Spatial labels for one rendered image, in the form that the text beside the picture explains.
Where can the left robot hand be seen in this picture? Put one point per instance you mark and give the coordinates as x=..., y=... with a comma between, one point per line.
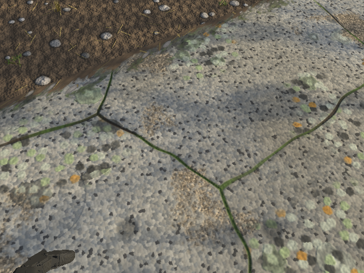
x=44, y=261

